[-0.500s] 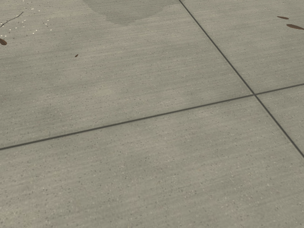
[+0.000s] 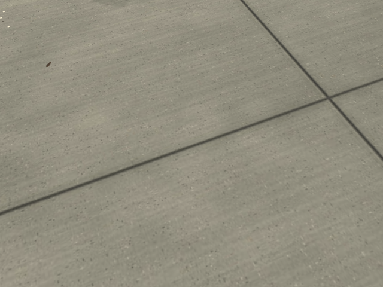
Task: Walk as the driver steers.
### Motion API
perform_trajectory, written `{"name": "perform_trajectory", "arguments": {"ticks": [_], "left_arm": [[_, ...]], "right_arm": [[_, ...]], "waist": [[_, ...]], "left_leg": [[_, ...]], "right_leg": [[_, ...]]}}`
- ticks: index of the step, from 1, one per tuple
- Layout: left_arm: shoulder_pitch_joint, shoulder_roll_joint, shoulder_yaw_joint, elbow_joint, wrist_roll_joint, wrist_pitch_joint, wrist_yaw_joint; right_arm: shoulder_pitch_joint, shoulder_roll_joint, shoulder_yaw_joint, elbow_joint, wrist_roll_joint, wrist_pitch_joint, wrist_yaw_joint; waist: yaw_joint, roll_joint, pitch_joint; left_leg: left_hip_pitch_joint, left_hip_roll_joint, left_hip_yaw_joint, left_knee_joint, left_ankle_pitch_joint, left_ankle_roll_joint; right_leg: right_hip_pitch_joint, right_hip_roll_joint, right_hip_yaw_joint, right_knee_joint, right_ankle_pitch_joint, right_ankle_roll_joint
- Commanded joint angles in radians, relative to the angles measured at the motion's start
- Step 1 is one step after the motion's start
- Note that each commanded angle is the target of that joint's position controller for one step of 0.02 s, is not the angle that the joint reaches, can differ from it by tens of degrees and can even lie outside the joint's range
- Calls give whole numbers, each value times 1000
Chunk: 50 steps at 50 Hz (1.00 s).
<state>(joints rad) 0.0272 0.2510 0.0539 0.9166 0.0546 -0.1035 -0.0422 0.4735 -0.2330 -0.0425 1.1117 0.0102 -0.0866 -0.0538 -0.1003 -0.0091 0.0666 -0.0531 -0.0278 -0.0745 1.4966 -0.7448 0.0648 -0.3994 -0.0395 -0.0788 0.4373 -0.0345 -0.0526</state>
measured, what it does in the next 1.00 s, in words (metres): walks ahead, turning left: left foot, then right foot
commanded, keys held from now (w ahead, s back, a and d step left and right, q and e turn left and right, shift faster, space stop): w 0.08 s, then w+q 0.92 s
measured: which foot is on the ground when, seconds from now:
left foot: up 0.00-0.40, down 0.42-0.92, up 0.94-1.00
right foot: down 0.00-0.44, up 0.46-0.90, down 0.92-1.00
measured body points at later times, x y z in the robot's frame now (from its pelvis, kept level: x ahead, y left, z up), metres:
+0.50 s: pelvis +0.28 +0.02 -0.02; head +0.30 +0.04 +0.43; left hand +0.24 +0.26 -0.17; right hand +0.46 -0.20 -0.13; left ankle +0.33 +0.08 -0.74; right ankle +0.16 -0.11 -0.65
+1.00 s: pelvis +0.55 +0.03 -0.01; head +0.59 +0.03 +0.44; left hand +0.60 +0.34 -0.10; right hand +0.69 -0.22 -0.15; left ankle +0.37 +0.08 -0.66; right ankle +0.66 -0.03 -0.74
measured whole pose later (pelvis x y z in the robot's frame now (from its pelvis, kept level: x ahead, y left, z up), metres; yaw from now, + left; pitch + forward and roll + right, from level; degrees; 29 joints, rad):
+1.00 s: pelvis +0.55 +0.03 -0.01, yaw +27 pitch +1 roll +0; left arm 0.10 0.24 0.04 0.78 0.04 -0.07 0.00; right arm 0.35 -0.29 -0.09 0.90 -0.01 -0.04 0.01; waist -0.06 0.03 0.04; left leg -0.26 -0.09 -0.11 1.04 -0.44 0.09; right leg -0.39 0.00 -0.03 0.55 -0.19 -0.03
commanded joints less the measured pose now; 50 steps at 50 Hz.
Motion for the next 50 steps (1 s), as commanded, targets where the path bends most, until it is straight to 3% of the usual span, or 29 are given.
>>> {"name": "perform_trajectory", "arguments": {"ticks": [1,2,3,4,5,6,8,10,13,16,18,20,21,22,23,24,26,28,30,34,40,42,44,45,46,47,48,49,50], "left_arm": [[477,208,56,93,-26,27,10],[401,161,44,72,-14,34,32],[385,114,27,56,-17,27,43],[322,100,14,46,-29,12,47],[301,83,11,64,-29,-1,46],[296,82,8,81,-31,-12,44],[283,70,7,78,-27,-24,43],[279,43,-2,63,-34,-22,37],[365,57,0,80,-52,-14,42],[456,72,8,106,-35,7,55],[479,90,14,115,-21,18,61],[459,113,19,103,-19,34,61],[430,109,15,71,-26,34,58],[433,44,1,-8,-55,23,38],[318,96,16,-31,-31,16,33],[243,84,15,-64,-30,11,30],[251,63,14,-56,-29,9,36],[283,52,13,-47,-6,43,40],[250,40,12,-64,-7,62,37],[66,44,10,-137,-15,65,33],[-98,57,-1,-207,-29,55,21],[-64,79,3,-210,-34,44,21],[74,116,17,-175,-37,31,30],[207,143,28,-137,-30,16,39],[362,219,45,-127,-7,3,55],[367,325,66,-135,9,15,59],[297,245,57,-145,-4,31,57],[228,148,33,-165,-13,32,54],[189,104,21,-164,-14,31,51]], "right_arm": [[113,-82,-8,-52,37,-6,-13],[30,-66,-8,-57,-11,13,-3],[-29,-72,-8,-71,-58,31,25],[-50,-58,-5,-90,-77,42,53],[-111,-41,-7,-98,-81,53,63],[-186,-1,4,-145,-62,63,74],[-211,11,12,-159,-61,55,81],[-236,20,24,-172,-40,43,87],[-374,-2,24,-218,-33,42,94],[-483,-12,15,-263,-43,45,104],[-479,-12,5,-275,-47,41,106],[-304,-25,-16,-227,-48,30,100],[-132,-93,-44,-182,-62,22,90],[-13,-228,-81,-187,-67,30,73],[-17,-224,-79,-171,-29,50,76],[-86,-210,-73,-174,-22,58,70],[-198,-135,-57,-194,-19,56,62],[-234,-107,-49,-206,-17,38,59],[-202,-135,-58,-200,-12,23,59],[-123,-157,-67,-196,-8,26,55],[-39,-169,-73,-202,-26,30,56],[-66,-186,-77,-219,-31,30,52],[-122,-210,-85,-243,-34,26,51],[-135,-200,-82,-249,-28,19,57],[-122,-129,-62,-277,-17,9,64],[7,-42,-46,-312,17,11,63],[4,-123,-52,-278,-14,29,54],[-68,-142,-56,-277,-27,34,62],[-117,-123,-54,-285,-28,35,72]], "waist": [[178,-160,-472],[148,-79,-370],[146,-23,-294],[91,3,-183],[73,-23,-99],[44,-25,-24],[27,-69,-9],[29,-94,-49],[77,-57,-29],[121,-23,41],[117,-23,42],[43,-16,-64],[-26,20,-162],[-37,240,-287],[-35,145,-294],[-5,100,-146],[83,10,-25],[125,48,-38],[131,47,-48],[81,61,-30],[18,86,-17],[44,102,-24],[114,104,-58],[179,48,-123],[232,-79,-271],[154,-347,-380],[124,-206,-297],[124,-70,-156],[116,-30,-87]], "left_leg": [[-824,29,-10,365,107,0],[-802,58,54,352,179,-17],[-754,90,37,293,241,4],[-647,127,14,80,339,0],[-604,137,-13,0,384,1],[-562,148,-8,-205,479,-24],[-473,137,24,-438,632,-39],[-371,119,66,-638,760,-21],[-390,100,111,-743,787,21],[-498,78,145,-818,659,57],[-479,38,181,-862,537,86],[-264,-43,223,-946,507,128],[-15,25,77,-984,510,183],[289,330,-444,-1081,464,349],[349,378,-676,-1212,487,360],[253,355,-519,-1202,489,327],[-1,264,-330,-1239,663,240],[-119,197,-228,-1256,805,214],[-142,166,-187,-1265,886,220],[-104,147,-199,-1287,812,198],[-16,153,-242,-1225,849,169],[-26,164,-272,-1183,862,137],[-80,152,-289,-1082,940,99],[-118,87,-250,-913,954,76],[-217,6,-154,-624,769,51],[-511,-141,-46,-368,168,24],[-597,-39,-52,-250,215,40],[-598,6,-43,-250,320,42],[-574,40,-30,-292,393,32]], "right_leg": [[972,-452,474,142,640,-229],[733,-414,532,6,264,-250],[533,-390,511,-67,24,-255],[286,-363,453,-133,-12,-252],[140,-352,415,-143,36,-225],[3,-282,304,-204,62,-191],[-35,-217,168,-220,194,-171],[0,-180,58,-212,283,-144],[159,-206,32,-246,206,-120],[340,-233,11,-220,169,-116],[425,-237,-27,-114,365,-109],[429,-212,-99,177,607,-89],[263,-186,-131,430,491,-49],[-132,-12,-168,865,-52,18],[-333,78,44,959,-475,21],[-427,5,96,947,-419,15],[-305,-60,102,753,-324,26],[-175,-63,91,670,-295,55],[-165,-53,78,611,-248,74],[-236,-51,79,435,-94,110],[-206,0,87,217,-24,98],[-102,12,103,142,-61,79],[107,46,90,77,-128,53],[282,38,96,12,-118,31],[497,-169,301,-34,-316,-13],[705,-419,781,-167,-407,-123],[594,-408,837,-190,-572,-139],[453,-355,667,-200,-550,-114],[358,-300,507,-211,-380,-95]]}}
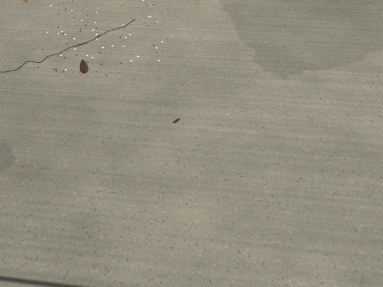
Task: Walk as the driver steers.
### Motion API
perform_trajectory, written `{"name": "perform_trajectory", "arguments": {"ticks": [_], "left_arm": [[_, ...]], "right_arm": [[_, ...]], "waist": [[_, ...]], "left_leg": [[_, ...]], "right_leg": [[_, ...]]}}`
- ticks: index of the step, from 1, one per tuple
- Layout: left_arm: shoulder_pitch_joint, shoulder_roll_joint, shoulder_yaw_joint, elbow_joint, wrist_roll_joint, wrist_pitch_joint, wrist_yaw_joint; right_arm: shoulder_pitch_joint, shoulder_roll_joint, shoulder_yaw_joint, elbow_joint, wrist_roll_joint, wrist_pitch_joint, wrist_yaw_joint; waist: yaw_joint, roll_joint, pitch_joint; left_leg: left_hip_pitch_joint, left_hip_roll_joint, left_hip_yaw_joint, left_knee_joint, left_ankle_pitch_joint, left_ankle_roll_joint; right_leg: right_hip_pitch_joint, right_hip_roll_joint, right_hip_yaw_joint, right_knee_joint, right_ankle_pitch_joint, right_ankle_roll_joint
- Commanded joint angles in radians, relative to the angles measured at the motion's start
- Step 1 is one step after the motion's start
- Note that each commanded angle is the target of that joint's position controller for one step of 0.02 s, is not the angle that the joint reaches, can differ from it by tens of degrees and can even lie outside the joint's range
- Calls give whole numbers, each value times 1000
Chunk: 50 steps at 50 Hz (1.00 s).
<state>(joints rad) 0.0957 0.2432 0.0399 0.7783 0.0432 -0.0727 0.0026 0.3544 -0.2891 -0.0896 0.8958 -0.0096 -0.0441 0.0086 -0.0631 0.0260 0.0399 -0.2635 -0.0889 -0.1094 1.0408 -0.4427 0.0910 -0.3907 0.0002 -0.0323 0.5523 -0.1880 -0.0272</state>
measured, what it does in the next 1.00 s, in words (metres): walks ahead, turning left: left foot, then right foot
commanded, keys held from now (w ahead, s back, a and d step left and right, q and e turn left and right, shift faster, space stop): w+q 0.50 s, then w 0.20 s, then w+e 0.08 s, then e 0.22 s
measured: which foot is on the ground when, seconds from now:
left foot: up 0.00-0.42, down 0.44-1.00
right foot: down 0.00-0.44, up 0.46-0.98, down 1.00-1.00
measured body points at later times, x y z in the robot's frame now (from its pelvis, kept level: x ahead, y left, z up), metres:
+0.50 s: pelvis +0.24 +0.05 -0.01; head +0.28 +0.08 +0.43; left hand +0.16 +0.30 -0.15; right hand +0.51 -0.12 -0.11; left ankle +0.30 +0.12 -0.73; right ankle +0.10 -0.11 -0.65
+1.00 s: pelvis +0.50 +0.13 -0.01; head +0.53 +0.14 +0.44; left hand +0.57 +0.40 -0.12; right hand +0.57 -0.13 -0.15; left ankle +0.31 +0.13 -0.71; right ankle +0.62 +0.10 -0.73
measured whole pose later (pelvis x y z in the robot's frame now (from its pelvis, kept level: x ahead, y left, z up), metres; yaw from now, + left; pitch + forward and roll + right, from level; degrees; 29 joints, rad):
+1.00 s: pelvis +0.50 +0.13 -0.01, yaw +18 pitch +1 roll +1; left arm 0.14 0.23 0.02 0.79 0.04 -0.05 -0.03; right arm 0.39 -0.24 -0.03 0.93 -0.02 -0.06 -0.03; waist -0.04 -0.03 0.05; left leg 0.03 -0.11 0.07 0.51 -0.41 0.08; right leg -0.44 0.04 -0.08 0.51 -0.04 -0.10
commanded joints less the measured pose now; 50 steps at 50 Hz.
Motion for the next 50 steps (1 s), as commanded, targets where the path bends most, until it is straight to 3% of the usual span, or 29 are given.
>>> {"name": "perform_trajectory", "arguments": {"ticks": [1,3,6,11,13,16,19,20,21,22,23,24,25,26,27,28,30,32,35,39,42,45,47,48,49,50], "left_arm": [[128,95,29,-15,-3,-4,8],[169,86,26,13,-14,-18,7],[216,95,33,36,-25,-39,0],[256,93,34,60,-23,-37,1],[268,108,37,67,-24,-35,3],[302,138,45,84,-24,-27,10],[325,172,50,102,-23,-5,19],[328,186,52,104,-22,5,21],[321,196,53,99,-26,15,22],[312,189,49,79,-22,20,20],[352,63,21,13,-26,17,3],[252,137,37,-41,-22,10,-3],[159,144,37,-64,-24,2,-7],[173,123,26,-52,-32,-9,-8],[197,116,25,-29,-27,-6,-7],[228,112,24,-19,-8,11,-8],[265,99,22,0,6,43,-18],[234,84,21,-5,3,55,-28],[109,86,22,-39,-2,59,-31],[17,84,20,-59,-16,55,-35],[-31,53,5,-69,-18,45,-39],[-26,48,-2,-66,-18,36,-37],[85,87,10,-32,-10,28,-30],[198,111,19,1,-10,20,-24],[312,126,27,33,-1,6,-19],[403,203,47,45,7,0,-11]], "right_arm": [[-19,-56,-6,-75,-19,-1,18],[-25,-43,-2,-83,-23,18,31],[-93,-27,5,-114,-22,34,44],[-270,-2,28,-181,-21,32,65],[-337,11,39,-206,-20,28,74],[-395,-1,42,-235,-27,31,79],[-365,-22,33,-237,-36,34,67],[-297,-38,24,-220,-37,31,61],[-171,-56,11,-183,-41,22,52],[0,-110,-14,-129,-51,16,35],[6,-219,-39,-139,-48,17,20],[48,-254,-47,-168,-15,30,13],[21,-223,-42,-145,-8,36,2],[-28,-160,-25,-138,0,31,-5],[-78,-116,-11,-140,-3,21,-7],[-108,-89,0,-140,2,11,-9],[-100,-71,11,-133,6,-13,-2],[-58,-89,8,-108,8,-25,2],[10,-96,8,-79,9,-29,2],[61,-91,16,-54,4,-37,-1],[81,-65,31,-28,-7,-39,-13],[87,-62,41,-4,-15,-37,-30],[50,-95,34,-6,-14,-36,-47],[29,-115,28,-9,-16,-31,-53],[-11,-134,22,-20,-4,-29,-54],[-32,-116,29,-67,7,-37,-55]], "waist": [[73,-106,-38],[63,-152,-39],[60,-133,-37],[84,-117,10],[98,-118,28],[107,-116,43],[83,-130,8],[53,-133,-36],[-3,-116,-109],[-77,-49,-207],[-12,178,-297],[-58,148,-366],[-50,49,-218],[-6,7,-118],[43,-31,-69],[81,-25,-58],[102,-11,-77],[98,-7,-55],[57,4,2],[22,18,14],[12,14,44],[15,38,30],[65,69,-26],[110,72,-74],[177,50,-119],[208,-48,-219]], "left_leg": [[-340,124,11,129,119,-3],[-316,132,27,119,151,-19],[-395,142,45,104,202,-29],[-439,157,107,-113,363,-50],[-389,155,146,-240,411,-41],[-341,141,196,-352,367,-9],[-233,67,252,-413,234,45],[-155,28,263,-434,192,69],[2,-9,260,-492,202,96],[254,34,157,-543,182,138],[552,351,-310,-582,108,239],[604,451,-684,-740,160,325],[533,413,-494,-749,257,294],[386,380,-363,-756,382,258],[270,322,-269,-769,499,212],[191,281,-204,-783,578,192],[138,249,-145,-809,661,181],[120,230,-110,-851,636,170],[161,222,-98,-891,602,134],[269,228,-34,-902,652,86],[282,221,66,-859,914,54],[309,231,120,-781,1113,21],[355,238,128,-624,1337,-6],[361,238,127,-481,1353,-14],[303,209,154,-281,1216,-27],[96,123,201,50,741,-46]], "right_leg": [[307,-299,347,-335,-85,-100],[287,-260,223,-347,91,-87],[327,-267,116,-357,288,-103],[340,-242,-38,-390,340,-107],[336,-242,-88,-395,346,-100],[392,-269,-132,-373,407,-88],[468,-281,-191,-214,769,-70],[484,-281,-203,-92,885,-69],[442,-273,-221,95,881,-59],[273,-249,-231,363,663,-28],[-131,-123,-219,694,-198,24],[-314,8,-23,878,-373,50],[-409,-60,48,864,-261,36],[-366,-101,42,768,-173,29],[-285,-128,44,678,-147,29],[-211,-139,49,631,-145,35],[-140,-135,35,583,-130,44],[-163,-132,22,518,-65,51],[-267,-137,16,402,56,58],[-328,-118,8,281,169,38],[-269,-69,-26,166,193,13],[-155,1,-58,71,171,-25],[-50,62,-83,43,86,-59],[40,81,-73,-7,81,-79],[181,64,-45,-138,224,-103],[415,-129,157,-82,655,-173]]}}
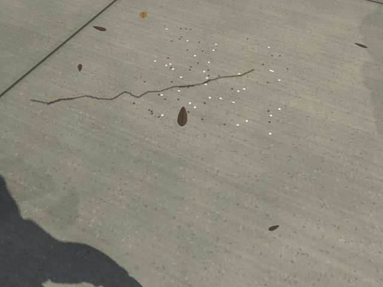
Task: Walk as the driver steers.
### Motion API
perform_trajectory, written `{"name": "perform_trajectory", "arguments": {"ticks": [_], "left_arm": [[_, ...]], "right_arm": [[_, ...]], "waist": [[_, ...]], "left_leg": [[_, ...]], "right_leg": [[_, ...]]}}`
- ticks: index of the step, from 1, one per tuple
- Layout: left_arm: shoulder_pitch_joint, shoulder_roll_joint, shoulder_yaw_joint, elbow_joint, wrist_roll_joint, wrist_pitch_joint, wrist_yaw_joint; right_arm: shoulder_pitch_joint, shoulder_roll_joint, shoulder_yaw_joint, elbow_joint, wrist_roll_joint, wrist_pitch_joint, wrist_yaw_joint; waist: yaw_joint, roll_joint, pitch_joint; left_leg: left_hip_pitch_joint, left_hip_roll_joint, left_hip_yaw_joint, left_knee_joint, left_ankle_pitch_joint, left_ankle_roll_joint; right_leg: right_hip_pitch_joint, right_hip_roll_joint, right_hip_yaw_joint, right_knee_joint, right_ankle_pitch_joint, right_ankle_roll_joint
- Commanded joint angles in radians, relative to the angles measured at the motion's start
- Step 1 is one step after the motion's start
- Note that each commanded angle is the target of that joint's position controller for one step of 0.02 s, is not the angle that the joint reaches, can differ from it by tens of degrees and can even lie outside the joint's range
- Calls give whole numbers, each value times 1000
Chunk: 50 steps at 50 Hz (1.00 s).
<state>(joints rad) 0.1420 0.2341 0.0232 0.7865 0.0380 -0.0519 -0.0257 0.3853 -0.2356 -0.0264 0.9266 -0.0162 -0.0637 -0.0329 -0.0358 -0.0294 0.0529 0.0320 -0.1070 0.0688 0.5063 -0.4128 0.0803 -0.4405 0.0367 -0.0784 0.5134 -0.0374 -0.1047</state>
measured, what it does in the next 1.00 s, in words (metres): steps on the spot, turning right: left foot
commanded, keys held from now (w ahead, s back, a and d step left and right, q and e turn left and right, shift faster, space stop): e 1.00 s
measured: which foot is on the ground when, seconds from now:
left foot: down 0.00-0.00, up 0.02-0.54, down 0.56-1.00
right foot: down 0.00-0.56, up 0.58-1.00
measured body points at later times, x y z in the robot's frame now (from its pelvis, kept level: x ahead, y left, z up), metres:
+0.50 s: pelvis +0.08 +0.02 +0.02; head +0.11 +0.01 +0.47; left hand +0.23 +0.28 -0.10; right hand +0.15 -0.27 -0.09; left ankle +0.14 +0.15 -0.70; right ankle +0.11 -0.06 -0.72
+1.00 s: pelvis +0.08 +0.04 +0.02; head +0.12 +0.03 +0.47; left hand +0.35 +0.19 -0.10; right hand +0.01 -0.24 -0.09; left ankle +0.14 +0.13 -0.72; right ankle +0.00 -0.03 -0.69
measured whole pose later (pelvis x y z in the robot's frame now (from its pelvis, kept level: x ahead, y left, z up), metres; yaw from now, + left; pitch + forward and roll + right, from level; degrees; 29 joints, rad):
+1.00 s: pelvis +0.08 +0.04 +0.02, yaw -35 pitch +0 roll -1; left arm 0.16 0.30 0.06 0.72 0.00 0.09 -0.05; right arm 0.24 -0.28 -0.04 0.73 -0.03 0.01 -0.02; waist -0.02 0.00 0.08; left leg -0.21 0.06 0.15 0.49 -0.27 0.02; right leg -0.32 0.01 -0.02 0.76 -0.45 0.02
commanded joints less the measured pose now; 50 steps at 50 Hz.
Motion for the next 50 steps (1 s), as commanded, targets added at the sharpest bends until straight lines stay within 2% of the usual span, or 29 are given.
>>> {"name": "perform_trajectory", "arguments": {"ticks": [1,2,3,4,5,6,8,10,15,18,23,25,26,27,28,29,30,31,32,33,34,35,37,40,45,48,50], "left_arm": [[304,286,82,14,-12,-11,16],[277,267,89,1,-63,-1,9],[187,208,78,-25,-62,10,14],[126,142,58,-32,-54,26,21],[118,120,51,-28,-49,33,26],[120,124,51,-24,-43,38,29],[133,162,62,-20,-31,37,22],[129,189,73,-29,-28,39,20],[149,202,86,-49,-27,69,29],[165,206,92,-56,-22,81,33],[154,213,101,-69,-12,91,27],[130,213,102,-76,-14,95,23],[110,210,101,-80,-19,97,21],[84,203,98,-86,-29,97,22],[103,159,86,-94,-38,94,25],[174,91,71,-109,-45,87,27],[148,199,96,-96,-11,87,35],[142,222,105,-88,-4,89,34],[156,213,106,-69,-5,97,28],[171,202,104,-59,-8,108,19],[180,195,101,-55,-12,117,9],[169,191,97,-57,-17,121,2],[119,179,89,-76,-25,126,-6],[66,164,79,-95,-26,133,-12],[19,137,62,-124,-31,137,-22],[14,135,57,-141,-38,134,-22],[22,137,56,-149,-40,127,-21]], "right_arm": [[81,-74,-23,-115,31,-15,-10],[95,-122,-23,-97,-6,-3,-4],[9,-135,-25,-109,-9,4,1],[-47,-135,-26,-123,-15,7,6],[-91,-132,-27,-146,-22,21,10],[-74,-117,-23,-146,-25,43,13],[-50,-92,-18,-149,-23,72,12],[-63,-92,-18,-160,-20,82,9],[-190,-114,-26,-204,-15,102,1],[-239,-115,-24,-223,-8,99,-3],[-239,-120,-18,-238,13,74,-11],[-195,-124,-16,-236,22,63,-15],[-158,-123,-16,-229,24,57,-19],[-111,-129,-18,-219,18,50,-25],[-116,-189,-31,-222,5,44,-34],[-186,-283,-46,-261,-7,53,-38],[-208,-278,-50,-265,-18,63,-29],[-205,-210,-35,-269,-10,64,-21],[-241,-162,-22,-272,-2,63,-15],[-265,-150,-17,-283,-4,64,-13],[-261,-150,-17,-288,-6,65,-17],[-240,-151,-18,-288,-8,65,-16],[-184,-160,-25,-277,-9,66,-14],[-122,-180,-39,-258,-7,64,-13],[-130,-199,-53,-253,-12,60,2],[-141,-216,-62,-249,-14,63,14],[-143,-229,-68,-244,-10,68,19]], "waist": [[53,-216,-356],[69,-65,-434],[68,-2,-296],[43,58,-156],[31,64,-98],[14,46,-83],[3,15,-112],[4,-10,-134],[55,-68,-119],[80,-84,-99],[81,-105,-108],[60,-115,-113],[36,-110,-112],[3,-93,-106],[24,13,-104],[81,236,-113],[58,193,-74],[71,126,-71],[91,100,-50],[100,130,-53],[94,172,-60],[80,174,-67],[46,171,-72],[10,185,-77],[5,197,-81],[7,219,-91],[14,222,-97]], "left_leg": [[-510,-47,-15,930,-190,-85],[-554,18,-148,976,-108,-82],[-595,65,-152,962,-50,-88],[-605,101,-141,873,-21,-90],[-596,124,-142,794,-11,-99],[-546,126,-132,738,4,-108],[-496,111,-111,678,29,-120],[-504,112,-109,620,55,-128],[-584,122,-134,480,101,-145],[-598,113,-152,394,84,-144],[-490,60,-159,239,10,-110],[-400,39,-157,126,0,-88],[-328,34,-153,22,38,-78],[-224,48,-155,-137,128,-68],[-133,178,-275,-264,122,-37],[-59,452,-547,-313,209,55],[-192,516,-570,-271,417,158],[-218,479,-493,-244,524,171],[-236,401,-374,-224,565,137],[-217,340,-287,-209,597,103],[-188,315,-237,-193,658,96],[-161,305,-206,-180,707,96],[-90,315,-187,-166,737,107],[-11,349,-185,-155,739,124],[-66,384,-133,-148,684,130],[-117,393,-97,-119,678,118],[-128,403,-86,-81,653,100]], "right_leg": [[716,-449,591,26,1197,-294],[687,-436,596,-35,1089,-347],[553,-386,511,-89,813,-324],[391,-317,440,-152,625,-268],[304,-266,401,-186,539,-229],[231,-229,364,-207,491,-203],[176,-191,334,-210,473,-180],[164,-171,338,-212,383,-162],[197,-144,450,-248,-75,-106],[234,-145,521,-250,-202,-100],[264,-146,600,-192,-38,-99],[254,-139,632,-169,50,-84],[230,-122,635,-153,47,-62],[176,-88,620,-123,-19,-22],[84,-12,546,-30,-222,38],[-65,141,317,196,-477,98],[-107,133,201,403,-558,112],[-72,83,206,515,-518,118],[-63,70,200,578,-458,123],[-71,71,187,633,-413,131],[-91,69,170,678,-395,142],[-104,65,155,691,-386,153],[-140,51,139,656,-377,171],[-157,29,127,562,-388,181],[-29,-13,72,372,-414,155],[81,-10,26,254,-425,124],[135,-5,8,149,-400,102]]}}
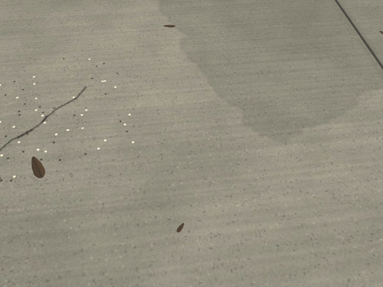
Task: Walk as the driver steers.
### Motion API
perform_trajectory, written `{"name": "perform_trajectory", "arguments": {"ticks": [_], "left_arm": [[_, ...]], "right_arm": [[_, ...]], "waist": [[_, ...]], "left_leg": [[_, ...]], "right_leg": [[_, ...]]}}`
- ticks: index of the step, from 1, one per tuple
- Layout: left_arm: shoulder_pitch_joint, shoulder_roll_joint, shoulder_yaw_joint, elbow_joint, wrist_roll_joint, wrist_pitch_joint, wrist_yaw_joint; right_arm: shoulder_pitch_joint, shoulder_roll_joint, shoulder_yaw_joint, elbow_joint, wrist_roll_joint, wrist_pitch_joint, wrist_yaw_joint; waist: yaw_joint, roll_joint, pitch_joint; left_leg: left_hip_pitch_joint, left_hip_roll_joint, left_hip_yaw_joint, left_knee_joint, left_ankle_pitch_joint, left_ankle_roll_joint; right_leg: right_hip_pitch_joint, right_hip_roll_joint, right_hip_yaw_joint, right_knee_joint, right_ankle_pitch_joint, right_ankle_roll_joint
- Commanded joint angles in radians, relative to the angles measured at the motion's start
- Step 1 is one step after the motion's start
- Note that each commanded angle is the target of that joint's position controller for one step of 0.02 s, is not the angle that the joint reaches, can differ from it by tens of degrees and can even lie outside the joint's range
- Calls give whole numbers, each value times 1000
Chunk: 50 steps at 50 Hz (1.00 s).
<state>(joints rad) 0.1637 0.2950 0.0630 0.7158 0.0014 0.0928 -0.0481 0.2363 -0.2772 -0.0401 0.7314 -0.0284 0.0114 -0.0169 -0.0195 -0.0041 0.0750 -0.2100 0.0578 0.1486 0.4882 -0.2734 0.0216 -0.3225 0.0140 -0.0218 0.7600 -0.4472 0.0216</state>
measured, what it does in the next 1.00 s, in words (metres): steps on the spot: right foot, then left foot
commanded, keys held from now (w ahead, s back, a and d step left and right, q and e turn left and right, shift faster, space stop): e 0.10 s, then no key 0.90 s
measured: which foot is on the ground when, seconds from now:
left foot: down 0.00-0.06, up 0.08-0.52, down 0.54-1.00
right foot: up 0.00-0.04, down 0.06-1.00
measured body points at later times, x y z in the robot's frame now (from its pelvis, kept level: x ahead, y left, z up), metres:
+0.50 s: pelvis +0.00 -0.03 +0.00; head +0.01 -0.03 +0.45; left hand +0.14 +0.21 -0.12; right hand +0.04 -0.31 -0.12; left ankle +0.01 +0.10 -0.73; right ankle -0.02 -0.10 -0.74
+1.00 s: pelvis +0.00 +0.00 +0.01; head +0.01 +0.01 +0.46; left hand +0.07 +0.25 -0.15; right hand +0.02 -0.26 -0.14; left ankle +0.01 +0.09 -0.74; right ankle -0.02 -0.10 -0.74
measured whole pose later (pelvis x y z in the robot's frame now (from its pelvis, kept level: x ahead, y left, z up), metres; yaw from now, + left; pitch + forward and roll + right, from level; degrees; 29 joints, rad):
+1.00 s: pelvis +0.00 +0.00 +0.01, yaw -10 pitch -2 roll +0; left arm 0.24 0.24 0.00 1.08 0.01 0.01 0.03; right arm 0.23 -0.22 0.01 1.01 -0.01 0.00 -0.03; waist 0.01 0.00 0.03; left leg -0.12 -0.04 -0.01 0.37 -0.22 0.04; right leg -0.12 0.07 0.09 0.35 -0.19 -0.03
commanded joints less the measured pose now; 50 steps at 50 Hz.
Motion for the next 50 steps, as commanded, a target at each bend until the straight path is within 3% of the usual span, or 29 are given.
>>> {"name": "perform_trajectory", "arguments": {"ticks": [1,2,3,4,5,6,7,8,9,12,20,23,25,26,27,28,29,30,32,37,50], "left_arm": [[24,71,15,-74,1,-23,4],[54,76,16,-64,12,-35,12],[85,143,31,-59,29,-51,24],[84,301,63,-91,16,-61,28],[185,280,72,-63,7,-60,31],[136,215,50,-57,6,-58,37],[54,158,31,-66,5,-54,42],[-4,131,21,-75,3,-53,50],[-13,114,14,-78,2,-55,55],[27,114,8,-57,3,-68,52],[69,111,-8,2,24,-78,58],[53,105,-15,23,26,-80,60],[24,92,-25,36,15,-79,66],[31,71,-34,44,11,-85,68],[59,33,-47,47,10,-94,66],[113,32,-42,68,2,-89,64],[102,53,-42,99,16,-82,68],[89,63,-38,115,18,-81,68],[71,82,-31,139,13,-84,65],[85,49,-42,216,9,-88,73],[101,34,-56,357,7,-85,85]], "right_arm": [[-6,-191,-56,-48,10,-3,3],[-2,-187,-57,-41,17,2,3],[38,-153,-50,-40,11,7,7],[16,-63,-23,-114,0,17,4],[-44,-114,-29,-113,-4,34,-12],[-33,-116,-32,-99,11,41,-10],[-22,-122,-35,-79,21,37,-5],[-10,-137,-41,-66,14,33,-1],[21,-146,-44,-45,2,33,5],[36,-121,-39,-26,11,42,17],[-20,-81,-23,-7,15,50,4],[-6,-74,-17,13,24,43,-8],[40,-52,-8,41,23,31,-16],[55,-56,-4,51,13,17,-21],[64,-97,-5,54,-2,2,-27],[-21,-152,-12,49,11,-3,-19],[-51,-103,-1,48,16,-8,-6],[-58,-82,6,53,16,-12,-1],[-20,-87,7,83,19,-14,-7],[-6,-75,12,136,20,-15,-11],[10,-51,32,262,18,-20,-14]], "waist": [[21,178,-123],[46,131,-130],[53,-54,-139],[30,-300,-100],[114,-178,-143],[67,-140,-94],[31,-114,-52],[8,-127,-49],[5,-141,-76],[10,-89,-120],[46,-110,-63],[37,-105,-70],[-6,-76,-77],[-13,-42,-91],[7,38,-123],[79,134,-81],[61,112,-87],[48,104,-63],[25,97,-52],[20,28,-47],[24,11,-34]], "left_leg": [[86,229,-141,-17,472,132],[26,209,-102,58,374,82],[-124,143,-26,256,148,12],[-412,-43,8,440,-372,-63],[-388,-35,-145,582,-389,-60],[-392,-17,-168,629,-313,-55],[-371,-2,-182,601,-216,-51],[-358,-1,-176,571,-153,-51],[-325,-13,-158,586,-115,-57],[-287,-27,-156,567,-85,-64],[-172,-45,-160,266,-126,-39],[-70,-64,-156,143,-127,-22],[56,-67,-150,-74,11,-6],[164,-22,-203,-179,147,1],[247,102,-331,-212,235,22],[118,162,-385,-179,337,78],[57,147,-358,-171,289,83],[47,96,-317,-167,231,55],[62,50,-280,-169,203,30],[96,50,-278,-168,193,40],[76,36,-279,-189,168,45]], "right_leg": [[79,26,-58,-204,78,-39],[171,32,-41,-349,204,-54],[295,-95,174,-479,258,-84],[334,-395,581,-475,675,-216],[301,-404,536,-436,761,-326],[262,-345,432,-432,732,-325],[211,-268,346,-451,656,-280],[213,-210,298,-456,633,-239],[220,-183,262,-447,716,-232],[248,-183,245,-447,751,-231],[198,-191,302,-465,517,-240],[161,-190,327,-440,535,-235],[122,-167,323,-400,535,-198],[68,-153,322,-391,493,-155],[23,-110,282,-351,407,-111],[72,0,188,-387,243,-91],[169,-9,185,-414,247,-85],[178,-17,200,-432,293,-87],[179,-36,209,-425,371,-89],[156,-42,209,-451,365,-73],[175,-59,201,-458,368,-69]]}}
Velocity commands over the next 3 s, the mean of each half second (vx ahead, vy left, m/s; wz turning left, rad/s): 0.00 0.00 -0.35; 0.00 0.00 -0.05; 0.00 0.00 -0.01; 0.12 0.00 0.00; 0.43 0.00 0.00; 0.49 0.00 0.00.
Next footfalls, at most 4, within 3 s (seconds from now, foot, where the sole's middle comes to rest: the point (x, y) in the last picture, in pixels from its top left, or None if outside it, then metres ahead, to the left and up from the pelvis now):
0.06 right None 0.02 -0.10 -0.78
0.54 left None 0.05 0.09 -0.78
2.08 right None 0.12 -0.14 -0.78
2.56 left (212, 276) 0.49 -0.06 -0.78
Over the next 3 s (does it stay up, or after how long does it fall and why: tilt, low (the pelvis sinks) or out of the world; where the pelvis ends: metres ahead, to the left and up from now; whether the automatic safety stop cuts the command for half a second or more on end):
stays up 0.55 -0.13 0.00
